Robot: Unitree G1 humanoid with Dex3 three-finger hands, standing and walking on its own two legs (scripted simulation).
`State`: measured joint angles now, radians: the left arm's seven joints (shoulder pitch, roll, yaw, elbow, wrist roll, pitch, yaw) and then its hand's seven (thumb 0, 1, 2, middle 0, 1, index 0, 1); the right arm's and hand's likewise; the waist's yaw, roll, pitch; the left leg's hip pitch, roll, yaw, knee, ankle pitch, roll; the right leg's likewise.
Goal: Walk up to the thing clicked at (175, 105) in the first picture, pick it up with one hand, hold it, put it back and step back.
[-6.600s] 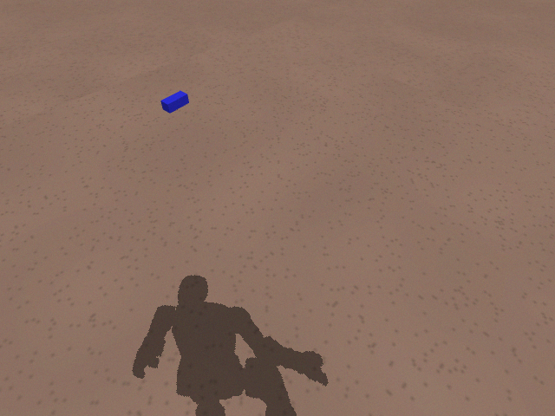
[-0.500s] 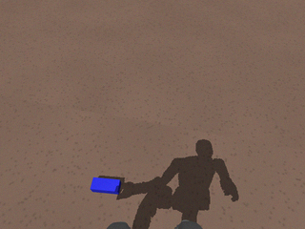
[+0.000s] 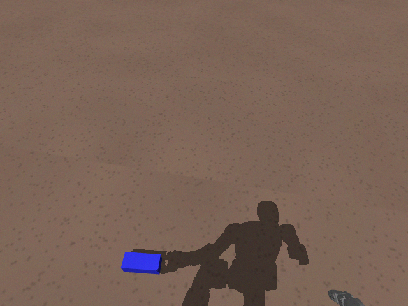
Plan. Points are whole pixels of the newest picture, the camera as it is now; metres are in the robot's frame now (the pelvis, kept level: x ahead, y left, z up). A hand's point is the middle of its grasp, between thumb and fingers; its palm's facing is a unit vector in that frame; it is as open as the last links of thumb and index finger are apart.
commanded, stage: walk up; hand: left
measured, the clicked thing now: (142, 263) +0.40 +0.29 -0.74
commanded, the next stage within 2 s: stand in 0.68 s
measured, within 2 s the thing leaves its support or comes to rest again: neither
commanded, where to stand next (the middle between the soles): +0.01 +0.02 m, yaw -1 degrees
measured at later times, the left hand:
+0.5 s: hand out of the picture +0.10 +0.25 -0.14, palm faces -0.05 -0.93 -0.37, open 7.4 cm
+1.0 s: hand out of the picture +0.11 +0.24 -0.14, palm faces -0.03 -0.94 -0.34, open 7.4 cm
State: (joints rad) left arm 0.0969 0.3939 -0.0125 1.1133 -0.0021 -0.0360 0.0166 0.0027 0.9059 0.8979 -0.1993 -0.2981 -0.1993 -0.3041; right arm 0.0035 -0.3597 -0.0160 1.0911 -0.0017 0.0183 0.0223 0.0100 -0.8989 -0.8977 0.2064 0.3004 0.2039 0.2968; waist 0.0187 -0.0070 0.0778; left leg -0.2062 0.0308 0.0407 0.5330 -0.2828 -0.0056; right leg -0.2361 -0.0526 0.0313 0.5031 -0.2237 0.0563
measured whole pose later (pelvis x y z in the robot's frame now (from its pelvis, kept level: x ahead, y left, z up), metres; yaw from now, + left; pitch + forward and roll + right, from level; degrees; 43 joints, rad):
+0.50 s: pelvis +0.00 +0.00 +0.01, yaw -1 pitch -2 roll +1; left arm 0.08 0.36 0.00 1.13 0.01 -0.02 0.01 0.00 0.91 0.90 -0.20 -0.30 -0.20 -0.30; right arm 0.09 -0.36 -0.03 1.15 -0.01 0.02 0.03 0.01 -0.90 -0.90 0.20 0.30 0.20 0.30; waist -0.01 0.00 0.06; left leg -0.13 0.03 0.06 0.40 -0.22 -0.01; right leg -0.19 -0.05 0.05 0.41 -0.18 0.05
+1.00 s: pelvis +0.01 -0.01 +0.01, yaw -1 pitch -2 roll +0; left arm 0.08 0.35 0.01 1.13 0.01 -0.01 0.00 0.00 0.91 0.90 -0.20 -0.30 -0.20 -0.30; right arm 0.07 -0.35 -0.02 1.13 -0.01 0.00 0.01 0.01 -0.90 -0.90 0.20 0.30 0.20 0.30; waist -0.01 -0.01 0.06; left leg -0.10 0.04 0.05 0.34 -0.20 -0.03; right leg -0.15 -0.04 0.03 0.34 -0.16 0.04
